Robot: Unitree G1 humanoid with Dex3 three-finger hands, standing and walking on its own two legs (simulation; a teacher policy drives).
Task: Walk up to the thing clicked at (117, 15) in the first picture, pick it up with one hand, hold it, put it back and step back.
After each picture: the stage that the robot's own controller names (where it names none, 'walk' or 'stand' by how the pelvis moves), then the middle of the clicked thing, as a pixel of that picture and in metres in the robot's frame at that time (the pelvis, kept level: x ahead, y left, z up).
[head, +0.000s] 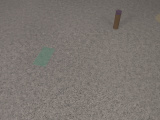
stand; (117, 19) +1.73 -0.39 -0.66
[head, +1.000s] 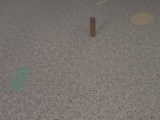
walk; (92, 27) +1.63 +0.02 -0.64
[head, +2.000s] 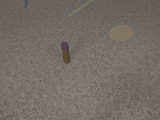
walk; (65, 53) +1.08 +0.26 -0.64
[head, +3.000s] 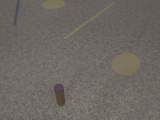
walk; (60, 95) +0.63 +0.20 -0.63
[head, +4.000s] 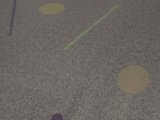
stand; out of the picture +0.38 +0.20 -0.64
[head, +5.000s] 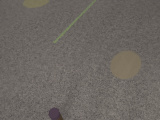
stand; (57, 118) +0.38 +0.23 -0.63
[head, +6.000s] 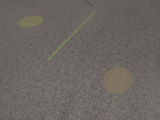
stand; out of the picture +0.36 +0.24 -0.66
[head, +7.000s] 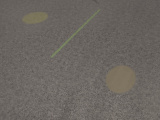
stand; out of the picture +0.37 +0.24 -0.66
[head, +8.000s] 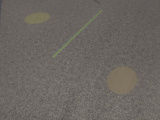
stand; out of the picture +0.37 +0.24 -0.66
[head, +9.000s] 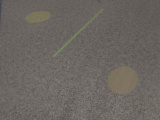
go down; out of the picture +0.36 +0.24 -0.66
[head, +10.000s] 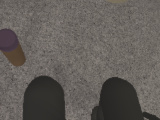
go down; (13, 50) +0.45 +0.28 -0.24
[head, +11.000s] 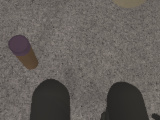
approach; (26, 55) +0.44 +0.27 -0.25
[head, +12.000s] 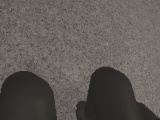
close in; out of the picture +0.41 +0.31 -0.15
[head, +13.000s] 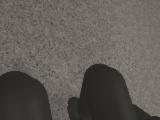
close; out of the picture +0.42 +0.32 -0.16
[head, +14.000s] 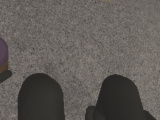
lift; out of the picture +0.34 +0.28 -0.09
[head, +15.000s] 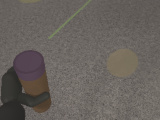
lift; (36, 86) +0.31 +0.17 +0.05
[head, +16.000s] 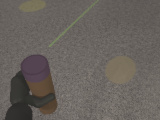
hold; (42, 89) +0.32 +0.16 +0.03
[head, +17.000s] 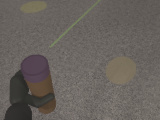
hold; (42, 88) +0.32 +0.16 +0.03
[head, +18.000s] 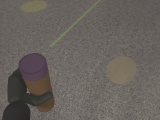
crouch; (40, 87) +0.32 +0.17 +0.03
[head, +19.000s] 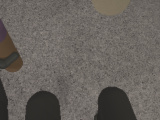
crouch; (3, 49) +0.44 +0.25 -0.05
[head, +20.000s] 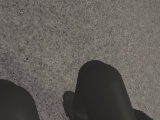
lower; out of the picture +0.43 +0.32 -0.16
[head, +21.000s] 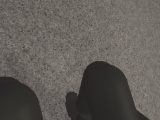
lower; out of the picture +0.42 +0.32 -0.16
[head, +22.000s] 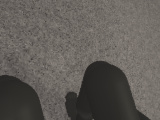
lower; out of the picture +0.42 +0.32 -0.16
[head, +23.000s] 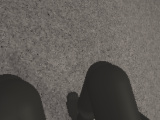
lower; out of the picture +0.41 +0.31 -0.16
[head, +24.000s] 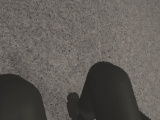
loosen; out of the picture +0.41 +0.32 -0.16
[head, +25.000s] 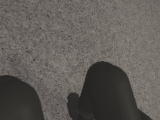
withdraw; out of the picture +0.41 +0.31 -0.16
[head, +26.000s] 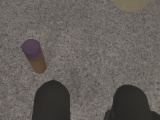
walk; (36, 58) +0.45 +0.25 -0.28
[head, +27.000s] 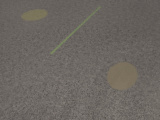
stand; out of the picture +0.36 +0.22 -0.59
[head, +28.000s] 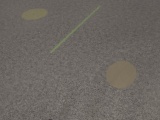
stand; out of the picture +0.38 +0.23 -0.59
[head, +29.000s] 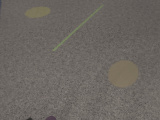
stand; out of the picture +0.38 +0.23 -0.60
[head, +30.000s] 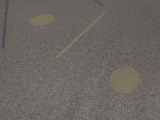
stand; out of the picture +0.39 +0.22 -0.65
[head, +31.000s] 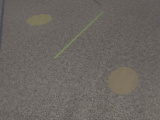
stand; out of the picture +0.36 +0.23 -0.66
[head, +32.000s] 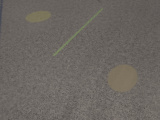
walk; out of the picture +0.36 +0.23 -0.66
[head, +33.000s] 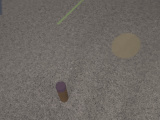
walk; (62, 92) +0.53 +0.19 -0.63
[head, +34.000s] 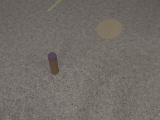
walk; (53, 64) +0.79 +0.26 -0.64
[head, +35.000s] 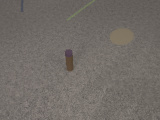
stand; (69, 60) +1.00 +0.19 -0.64
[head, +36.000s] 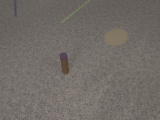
stand; (64, 64) +0.98 +0.22 -0.66
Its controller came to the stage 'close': yes
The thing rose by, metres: 0.66
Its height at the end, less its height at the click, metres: +0.00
